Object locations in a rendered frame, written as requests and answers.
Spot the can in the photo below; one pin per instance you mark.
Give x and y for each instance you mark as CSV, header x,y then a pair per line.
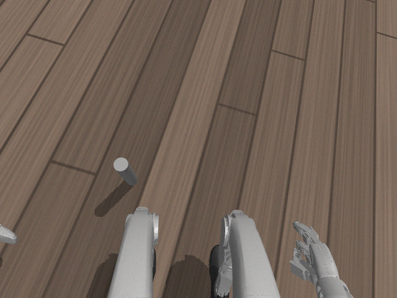
x,y
123,167

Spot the right robot foot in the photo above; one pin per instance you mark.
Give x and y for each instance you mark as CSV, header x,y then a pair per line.
x,y
214,267

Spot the right robot hand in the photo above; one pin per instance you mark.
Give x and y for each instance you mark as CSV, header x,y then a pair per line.
x,y
320,262

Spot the left robot hand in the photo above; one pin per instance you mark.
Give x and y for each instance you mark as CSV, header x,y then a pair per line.
x,y
7,236

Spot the right robot arm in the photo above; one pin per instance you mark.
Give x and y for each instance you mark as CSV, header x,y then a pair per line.
x,y
331,287

